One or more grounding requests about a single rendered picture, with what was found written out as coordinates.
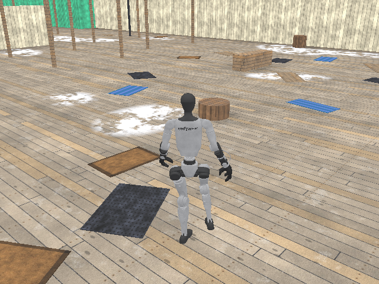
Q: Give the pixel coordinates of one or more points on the right robot forearm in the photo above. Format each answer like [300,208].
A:
[221,157]

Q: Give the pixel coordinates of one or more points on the robot right upper arm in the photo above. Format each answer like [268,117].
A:
[210,134]

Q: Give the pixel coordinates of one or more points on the left robot hand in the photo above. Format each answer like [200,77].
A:
[163,163]

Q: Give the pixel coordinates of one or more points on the left robot forearm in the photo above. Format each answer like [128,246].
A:
[163,153]

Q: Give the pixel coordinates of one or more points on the robot left upper arm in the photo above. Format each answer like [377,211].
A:
[170,124]

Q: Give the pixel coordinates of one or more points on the humanoid robot torso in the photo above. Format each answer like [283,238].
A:
[188,141]

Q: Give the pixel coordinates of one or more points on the right robot hand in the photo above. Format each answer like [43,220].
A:
[228,172]

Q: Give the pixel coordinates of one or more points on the robot head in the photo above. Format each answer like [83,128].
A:
[188,104]

